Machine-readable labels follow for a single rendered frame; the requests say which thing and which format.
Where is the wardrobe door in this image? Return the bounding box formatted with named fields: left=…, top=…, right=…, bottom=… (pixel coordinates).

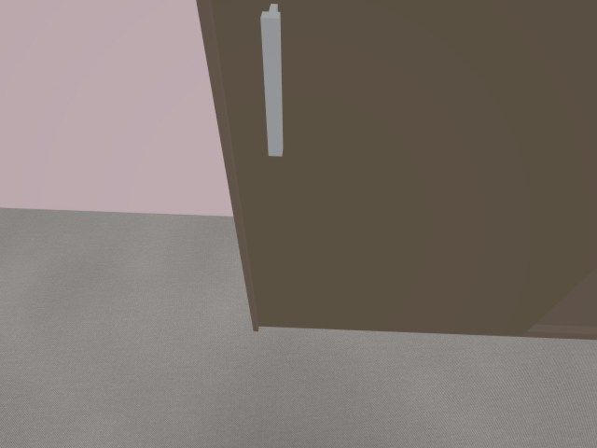
left=535, top=268, right=597, bottom=327
left=211, top=0, right=597, bottom=336

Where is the handle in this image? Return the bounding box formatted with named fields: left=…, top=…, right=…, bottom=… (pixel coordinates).
left=260, top=4, right=283, bottom=157

